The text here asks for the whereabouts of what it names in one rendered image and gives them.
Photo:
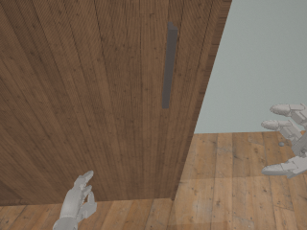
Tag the right robot hand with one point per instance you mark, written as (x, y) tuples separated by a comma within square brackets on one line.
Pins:
[(298, 164)]

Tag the left robot hand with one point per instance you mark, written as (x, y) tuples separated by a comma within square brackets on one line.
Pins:
[(72, 206)]

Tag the wardrobe door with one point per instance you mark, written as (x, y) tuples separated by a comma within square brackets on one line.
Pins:
[(81, 86), (6, 193)]

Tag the robot left forearm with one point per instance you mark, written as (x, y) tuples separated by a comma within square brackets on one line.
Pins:
[(66, 223)]

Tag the handle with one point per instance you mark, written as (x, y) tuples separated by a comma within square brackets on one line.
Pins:
[(171, 46)]

